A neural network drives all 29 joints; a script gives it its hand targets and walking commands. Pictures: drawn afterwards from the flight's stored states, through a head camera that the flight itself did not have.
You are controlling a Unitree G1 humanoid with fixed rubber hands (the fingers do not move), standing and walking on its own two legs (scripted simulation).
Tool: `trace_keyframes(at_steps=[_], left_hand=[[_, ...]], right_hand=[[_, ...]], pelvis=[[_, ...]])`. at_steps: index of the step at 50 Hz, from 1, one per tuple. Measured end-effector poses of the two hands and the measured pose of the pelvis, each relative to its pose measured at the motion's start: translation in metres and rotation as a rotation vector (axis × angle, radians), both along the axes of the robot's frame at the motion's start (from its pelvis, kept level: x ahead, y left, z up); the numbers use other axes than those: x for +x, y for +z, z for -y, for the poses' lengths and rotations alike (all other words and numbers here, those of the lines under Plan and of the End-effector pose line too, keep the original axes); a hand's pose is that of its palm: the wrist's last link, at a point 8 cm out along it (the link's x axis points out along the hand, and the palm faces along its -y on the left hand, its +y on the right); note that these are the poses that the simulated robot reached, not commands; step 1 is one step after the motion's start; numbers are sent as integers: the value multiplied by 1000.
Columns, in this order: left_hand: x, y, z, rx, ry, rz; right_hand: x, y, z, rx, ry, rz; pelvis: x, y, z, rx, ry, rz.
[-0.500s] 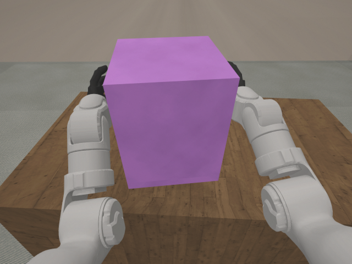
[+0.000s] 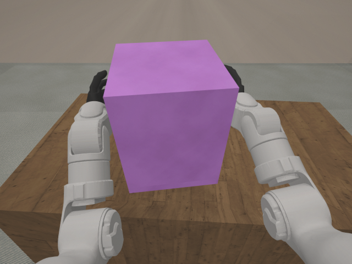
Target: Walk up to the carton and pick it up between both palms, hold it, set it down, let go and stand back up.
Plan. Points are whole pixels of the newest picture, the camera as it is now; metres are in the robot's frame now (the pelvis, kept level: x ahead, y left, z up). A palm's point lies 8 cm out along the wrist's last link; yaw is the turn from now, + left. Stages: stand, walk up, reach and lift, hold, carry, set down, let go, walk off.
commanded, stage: set down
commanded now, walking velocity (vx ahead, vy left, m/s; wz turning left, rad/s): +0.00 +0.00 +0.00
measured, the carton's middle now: (168, 116) +0.37 +0.00 +0.21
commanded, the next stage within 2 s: none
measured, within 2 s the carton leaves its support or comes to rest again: neither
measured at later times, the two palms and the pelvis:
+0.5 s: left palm (107, 120) +0.38 +0.13 +0.20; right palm (231, 124) +0.37 -0.16 +0.18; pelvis +0.00 -0.01 +0.00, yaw +2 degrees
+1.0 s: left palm (115, 126) +0.40 +0.12 +0.17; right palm (232, 125) +0.39 -0.17 +0.16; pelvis +0.01 -0.02 +0.00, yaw +0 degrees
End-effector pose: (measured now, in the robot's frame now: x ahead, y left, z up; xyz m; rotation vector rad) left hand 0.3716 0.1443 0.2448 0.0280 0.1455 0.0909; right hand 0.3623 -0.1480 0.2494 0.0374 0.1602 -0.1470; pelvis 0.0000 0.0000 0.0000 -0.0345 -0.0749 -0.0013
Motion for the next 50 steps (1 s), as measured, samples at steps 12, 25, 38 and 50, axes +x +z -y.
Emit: trace_keyframes(at_steps=[12,25,38,50], left_hand=[[9,-2,1,-11,2,64],[12,-43,11,34,4,18],[23,-54,30,30,-10,8],[25,-71,23,28,16,-35]], right_hand=[[7,-17,1,1,-3,83],[8,-74,10,-21,0,56],[13,-84,28,-31,-19,51],[24,-92,22,-34,12,22]], pelvis=[[-7,1,7,17,15,52],[-4,1,13,22,30,76],[1,2,18,27,12,54],[6,2,21,29,10,44]])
